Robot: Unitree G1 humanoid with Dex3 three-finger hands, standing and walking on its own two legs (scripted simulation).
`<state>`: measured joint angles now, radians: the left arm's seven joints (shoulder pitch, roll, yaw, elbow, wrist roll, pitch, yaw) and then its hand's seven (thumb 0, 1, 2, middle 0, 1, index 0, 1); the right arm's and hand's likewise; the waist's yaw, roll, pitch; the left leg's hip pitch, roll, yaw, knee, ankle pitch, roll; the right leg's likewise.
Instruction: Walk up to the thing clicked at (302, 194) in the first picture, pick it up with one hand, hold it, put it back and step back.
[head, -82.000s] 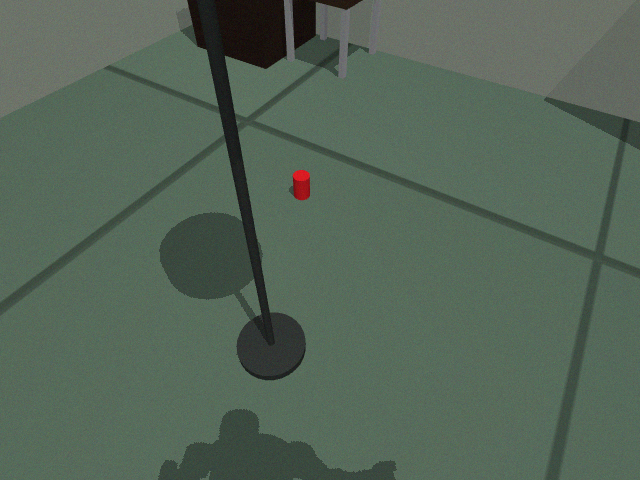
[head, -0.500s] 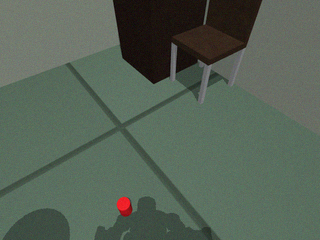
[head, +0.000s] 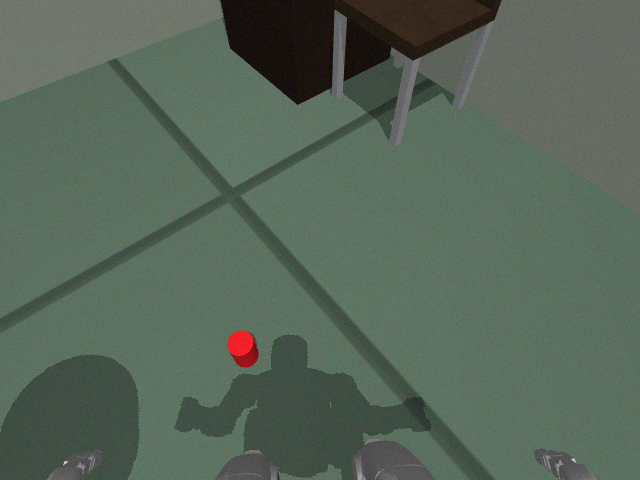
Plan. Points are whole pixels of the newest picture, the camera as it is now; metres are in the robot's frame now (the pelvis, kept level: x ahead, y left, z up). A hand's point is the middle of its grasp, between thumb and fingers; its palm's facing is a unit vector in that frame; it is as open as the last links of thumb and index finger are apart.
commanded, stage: step back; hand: left
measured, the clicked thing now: (243, 349) +0.49 +0.23 -0.70
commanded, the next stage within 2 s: none
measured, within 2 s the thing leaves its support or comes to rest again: neither
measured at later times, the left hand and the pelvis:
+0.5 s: hand out of the picture +0.00 +0.25 -0.14, palm faces +0.08 -0.91 -0.41, open 7.4 cm; pelvis -0.10 -0.02 +0.00, yaw +4 degrees
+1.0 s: hand out of the picture -0.20 +0.28 -0.15, palm faces -0.06 -0.90 -0.42, open 7.4 cm; pelvis -0.26 +0.00 -0.01, yaw -4 degrees
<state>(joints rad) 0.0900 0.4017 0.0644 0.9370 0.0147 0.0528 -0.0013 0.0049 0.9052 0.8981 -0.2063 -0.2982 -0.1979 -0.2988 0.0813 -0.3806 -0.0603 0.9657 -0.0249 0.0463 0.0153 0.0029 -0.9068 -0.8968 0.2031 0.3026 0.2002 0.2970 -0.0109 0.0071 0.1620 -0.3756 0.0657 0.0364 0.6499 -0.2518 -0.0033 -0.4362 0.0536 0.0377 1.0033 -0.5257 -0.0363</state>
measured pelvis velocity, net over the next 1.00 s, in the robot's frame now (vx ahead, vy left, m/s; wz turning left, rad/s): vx -0.26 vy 0.00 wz -0.06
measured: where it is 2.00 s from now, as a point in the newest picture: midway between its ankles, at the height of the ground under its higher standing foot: outside the picture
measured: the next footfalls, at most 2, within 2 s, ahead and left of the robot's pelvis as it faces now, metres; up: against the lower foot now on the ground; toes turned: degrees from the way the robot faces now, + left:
right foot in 0.08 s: +0.00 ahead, -0.12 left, +0.00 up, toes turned +1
left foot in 0.56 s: -0.08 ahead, +0.10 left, +0.00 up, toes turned +2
